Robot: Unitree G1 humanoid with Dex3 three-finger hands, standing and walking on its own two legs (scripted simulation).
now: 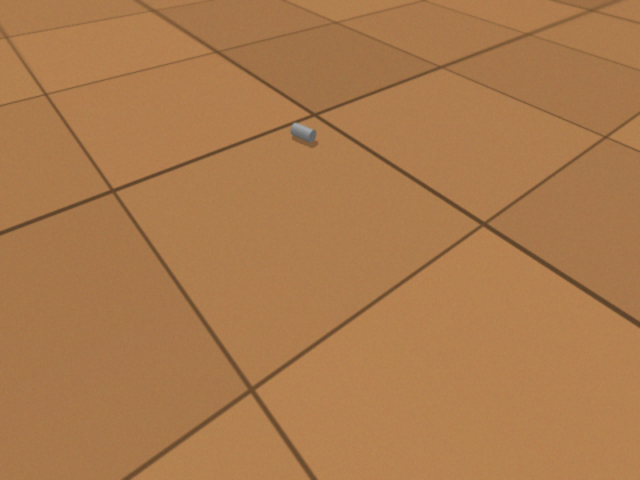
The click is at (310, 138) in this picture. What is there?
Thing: lying can
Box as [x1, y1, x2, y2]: [290, 123, 315, 142]
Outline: 292,125 290,131 292,134 310,142 314,139 314,130 298,123 294,123
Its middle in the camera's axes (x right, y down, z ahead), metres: -0.09 -0.65 +2.29
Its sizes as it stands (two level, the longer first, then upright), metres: 0.134 0.075 0.075
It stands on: the floor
